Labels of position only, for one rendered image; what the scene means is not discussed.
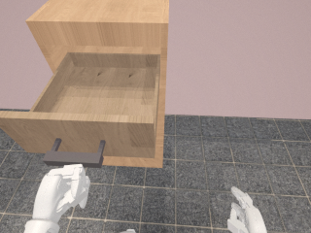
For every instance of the left robot forearm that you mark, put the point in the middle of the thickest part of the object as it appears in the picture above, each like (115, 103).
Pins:
(41, 225)

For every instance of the right robot hand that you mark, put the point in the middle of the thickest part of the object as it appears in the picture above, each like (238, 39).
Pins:
(250, 219)

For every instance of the cabinet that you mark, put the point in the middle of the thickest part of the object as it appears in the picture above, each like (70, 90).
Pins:
(108, 26)

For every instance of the left robot hand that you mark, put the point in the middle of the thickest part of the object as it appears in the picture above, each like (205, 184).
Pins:
(71, 182)

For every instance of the handle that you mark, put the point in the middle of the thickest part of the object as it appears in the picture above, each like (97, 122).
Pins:
(54, 157)

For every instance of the drawer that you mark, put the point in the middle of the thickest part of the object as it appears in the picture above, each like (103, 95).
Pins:
(93, 96)

